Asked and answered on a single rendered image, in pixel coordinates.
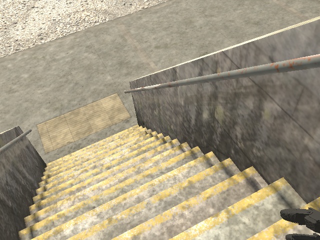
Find stairs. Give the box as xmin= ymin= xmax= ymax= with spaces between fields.
xmin=18 ymin=124 xmax=320 ymax=240

